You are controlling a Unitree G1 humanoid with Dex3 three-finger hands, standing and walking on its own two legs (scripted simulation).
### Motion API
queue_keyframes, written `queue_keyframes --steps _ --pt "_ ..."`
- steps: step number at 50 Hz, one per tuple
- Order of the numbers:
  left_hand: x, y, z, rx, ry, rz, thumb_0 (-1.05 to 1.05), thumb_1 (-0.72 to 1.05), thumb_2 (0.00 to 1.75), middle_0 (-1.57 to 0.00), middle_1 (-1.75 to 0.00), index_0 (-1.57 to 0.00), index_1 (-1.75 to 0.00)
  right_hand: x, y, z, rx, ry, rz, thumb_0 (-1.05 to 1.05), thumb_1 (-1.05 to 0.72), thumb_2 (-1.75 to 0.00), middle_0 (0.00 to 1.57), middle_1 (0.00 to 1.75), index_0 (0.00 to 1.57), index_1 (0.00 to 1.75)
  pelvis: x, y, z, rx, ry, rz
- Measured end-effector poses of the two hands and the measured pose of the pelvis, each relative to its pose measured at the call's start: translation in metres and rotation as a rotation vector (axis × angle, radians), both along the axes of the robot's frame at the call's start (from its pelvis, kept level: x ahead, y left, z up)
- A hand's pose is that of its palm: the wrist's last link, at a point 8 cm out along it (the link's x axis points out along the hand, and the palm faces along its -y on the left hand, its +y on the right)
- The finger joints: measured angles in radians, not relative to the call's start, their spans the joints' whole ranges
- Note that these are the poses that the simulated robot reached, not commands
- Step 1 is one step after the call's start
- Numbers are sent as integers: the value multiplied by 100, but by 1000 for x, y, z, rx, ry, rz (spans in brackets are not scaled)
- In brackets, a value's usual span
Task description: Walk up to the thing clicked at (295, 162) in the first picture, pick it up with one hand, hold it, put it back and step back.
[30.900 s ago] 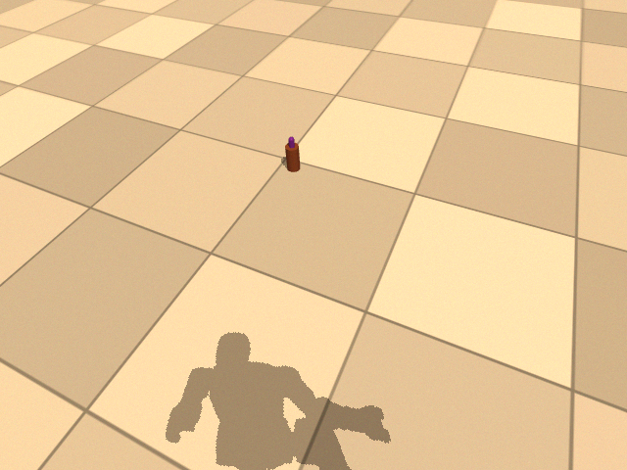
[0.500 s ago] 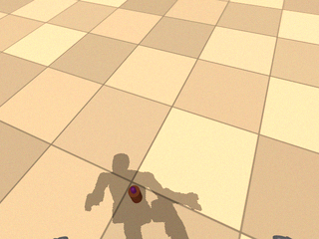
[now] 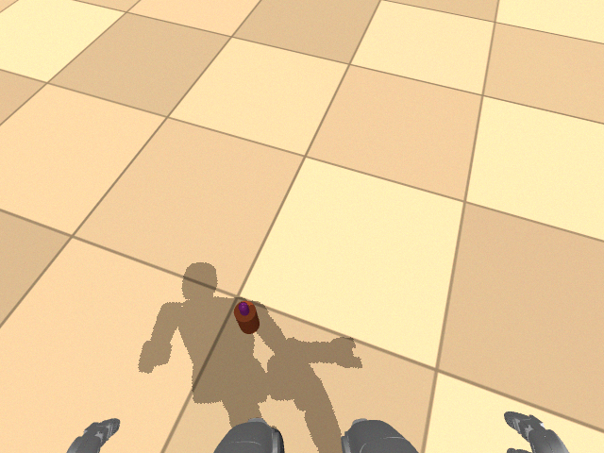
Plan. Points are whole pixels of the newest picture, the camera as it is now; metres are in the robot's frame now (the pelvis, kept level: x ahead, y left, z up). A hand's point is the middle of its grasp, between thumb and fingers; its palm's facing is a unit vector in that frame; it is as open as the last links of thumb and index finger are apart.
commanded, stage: step back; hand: left
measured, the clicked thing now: (246, 315) +0.49 +0.17 -0.67
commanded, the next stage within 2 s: none
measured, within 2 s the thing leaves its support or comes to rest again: neither
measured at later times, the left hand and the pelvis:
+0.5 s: hand out of the picture -0.01 +0.28 -0.14, palm faces +0.05 -0.93 -0.37, open 7.4 cm; pelvis -0.13 +0.01 +0.00, yaw +2 degrees
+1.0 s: hand out of the picture -0.20 +0.24 -0.13, palm faces -0.01 -0.91 -0.42, open 7.4 cm; pelvis -0.29 -0.03 +0.00, yaw +0 degrees
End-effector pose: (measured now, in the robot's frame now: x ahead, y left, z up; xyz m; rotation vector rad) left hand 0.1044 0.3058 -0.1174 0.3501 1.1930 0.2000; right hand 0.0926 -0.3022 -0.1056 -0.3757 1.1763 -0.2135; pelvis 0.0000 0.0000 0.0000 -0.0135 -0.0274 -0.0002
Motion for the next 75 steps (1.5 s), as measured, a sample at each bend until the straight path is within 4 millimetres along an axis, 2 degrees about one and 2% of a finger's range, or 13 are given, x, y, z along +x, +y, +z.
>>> queue_keyframes --steps 4,9,15,20,27,36,40,45,54,60,66,70,75 --pt "-26 -9 2 23 -7 -4 1 91 90 -20 -30 -21 -30 -11 -11 -14 27 -27 -10 1 -90 -89 21 30 21 30 -19 -9 -8 -14 -16 -8" --pt "-59 -14 18 24 -22 16 1 90 90 -21 -30 -21 -30 -31 -15 -10 39 -14 -16 1 -90 -89 21 30 20 30 -41 -11 1 25 -15 -4" --pt "-76 -3 26 40 -90 21 1 90 90 -21 -30 -21 -30 -65 -14 -6 5 18 23 1 -90 -89 21 30 20 30 -70 -3 2 24 4 27" --pt "-95 15 11 17 -135 31 1 90 90 -21 -30 -21 -30 -94 -1 -4 -29 28 55 1 -90 -89 21 30 20 30 -103 7 -7 35 -20 48" --pt "-145 16 10 -8 -79 51 1 91 90 -20 -30 -21 -30 -130 8 20 -29 -12 57 1 -90 -89 21 30 21 30 -140 7 7 -11 -14 26" --pt "-222 1 4 13 13 7 1 91 90 -20 -30 -20 -30 -168 -14 18 -28 -119 47 1 -90 -89 21 30 21 30 -200 -10 0 -5 -10 -40" --pt "-259 -15 5 28 20 0 1 91 90 -20 -30 -20 -30 -198 -36 2 -13 -126 18 1 -90 -89 21 30 21 30 -231 -23 -10 -22 -21 -37" --pt "-299 -26 21 33 18 18 1 90 90 -21 -30 -21 -30 -248 -44 -2 2 -62 -15 1 -90 -89 21 30 20 30 -259 -27 0 32 -16 -29" --pt "-313 -13 16 49 -124 9 1 90 90 -21 -30 -21 -30 -337 -34 -13 -15 66 25 1 -90 -89 21 30 20 30 -319 -23 -10 36 -13 49" --pt "-345 -20 14 14 -119 29 1 91 90 -20 -30 -21 -30 -375 -28 2 -8 46 38 1 -90 -89 21 30 21 30 -360 -28 0 11 -22 38" --pt "-401 -34 11 8 -67 4 1 91 90 -20 -30 -21 -30 -390 -45 11 -29 -55 45 1 -90 -89 21 30 21 30 -403 -42 0 -1 -12 -7" --pt "-446 -47 5 30 -31 -10 1 91 90 -21 -30 -21 -30 -404 -67 3 -24 -115 50 1 -90 -89 21 30 21 30 -437 -57 -11 6 -5 -38" --pt "-513 -63 14 41 18 21 1 90 90 -21 -30 -21 -30 -440 -84 -3 -12 -94 24 1 -90 -89 21 30 20 30 -473 -70 -7 26 -13 -23"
